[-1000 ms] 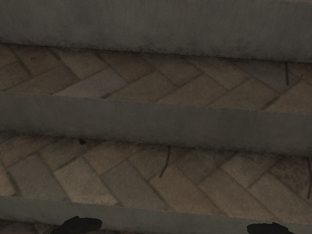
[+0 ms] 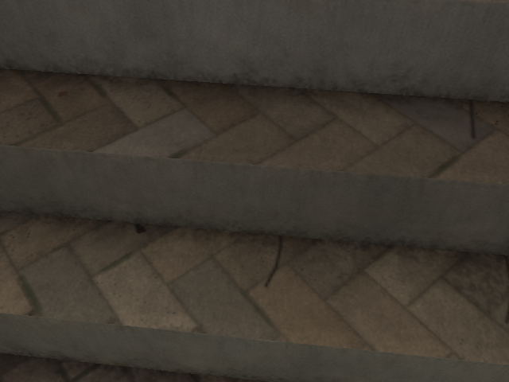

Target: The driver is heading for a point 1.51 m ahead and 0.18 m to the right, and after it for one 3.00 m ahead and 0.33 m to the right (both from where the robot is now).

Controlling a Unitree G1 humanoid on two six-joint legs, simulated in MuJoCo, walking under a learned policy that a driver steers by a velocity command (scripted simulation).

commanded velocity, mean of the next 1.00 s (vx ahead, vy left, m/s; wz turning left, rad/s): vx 0.60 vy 0.00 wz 0.00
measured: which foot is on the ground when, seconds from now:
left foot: down 0.00-1.00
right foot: down 0.00-1.00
